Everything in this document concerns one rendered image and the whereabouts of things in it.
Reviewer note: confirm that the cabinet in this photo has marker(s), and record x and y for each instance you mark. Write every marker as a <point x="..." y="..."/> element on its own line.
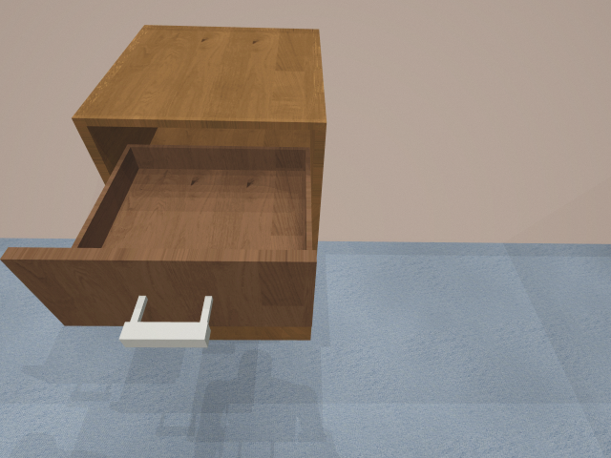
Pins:
<point x="214" y="86"/>

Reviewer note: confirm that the drawer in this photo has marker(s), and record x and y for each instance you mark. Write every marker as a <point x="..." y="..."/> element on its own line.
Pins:
<point x="176" y="223"/>

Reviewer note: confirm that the handle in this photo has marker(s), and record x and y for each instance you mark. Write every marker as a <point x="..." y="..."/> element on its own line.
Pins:
<point x="136" y="333"/>

